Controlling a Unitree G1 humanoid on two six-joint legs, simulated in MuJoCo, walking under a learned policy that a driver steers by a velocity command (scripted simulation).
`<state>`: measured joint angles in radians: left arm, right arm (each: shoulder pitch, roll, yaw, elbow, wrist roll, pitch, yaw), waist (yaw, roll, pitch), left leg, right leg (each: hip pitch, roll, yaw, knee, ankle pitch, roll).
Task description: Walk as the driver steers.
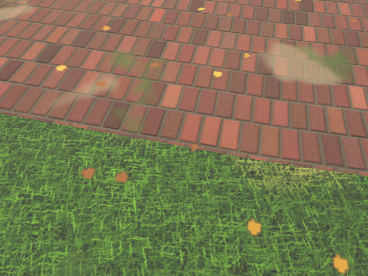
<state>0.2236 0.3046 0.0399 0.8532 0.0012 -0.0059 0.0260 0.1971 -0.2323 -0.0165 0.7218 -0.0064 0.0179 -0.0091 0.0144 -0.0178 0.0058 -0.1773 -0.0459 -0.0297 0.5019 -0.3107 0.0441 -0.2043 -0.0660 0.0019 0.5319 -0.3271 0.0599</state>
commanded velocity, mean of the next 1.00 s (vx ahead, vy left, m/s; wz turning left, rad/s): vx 0.39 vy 0.00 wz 0.01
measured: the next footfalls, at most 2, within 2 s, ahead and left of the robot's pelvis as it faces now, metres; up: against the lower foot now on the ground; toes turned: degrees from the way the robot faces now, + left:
right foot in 0.20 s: +0.10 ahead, -0.15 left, +0.00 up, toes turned -2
left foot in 0.72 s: +0.48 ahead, +0.05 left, +0.00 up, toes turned +1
